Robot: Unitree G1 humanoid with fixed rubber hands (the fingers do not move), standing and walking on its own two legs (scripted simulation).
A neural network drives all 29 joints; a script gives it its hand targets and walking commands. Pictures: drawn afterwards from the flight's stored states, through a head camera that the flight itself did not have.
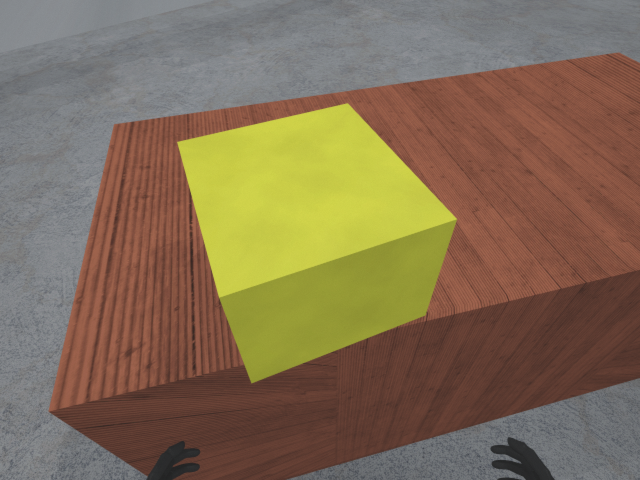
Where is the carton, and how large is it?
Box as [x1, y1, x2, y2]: [177, 103, 456, 383]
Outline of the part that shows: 347,103 177,142 218,295 251,383 425,314 456,218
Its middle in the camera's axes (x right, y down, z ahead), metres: -0.02 -0.01 +0.57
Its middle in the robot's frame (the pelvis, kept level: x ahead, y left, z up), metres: +0.46 +0.05 +0.06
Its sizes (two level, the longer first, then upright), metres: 0.294 0.273 0.204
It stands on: a pedestal, 0.71 m high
